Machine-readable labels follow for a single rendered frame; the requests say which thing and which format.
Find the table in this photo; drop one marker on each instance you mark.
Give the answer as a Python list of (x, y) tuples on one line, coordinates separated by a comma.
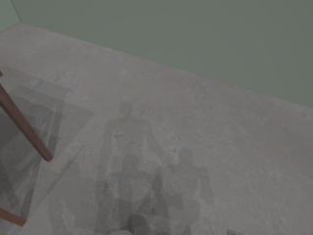
[(19, 120)]

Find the chair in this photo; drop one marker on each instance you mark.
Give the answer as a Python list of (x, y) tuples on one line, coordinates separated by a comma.
[(12, 217)]

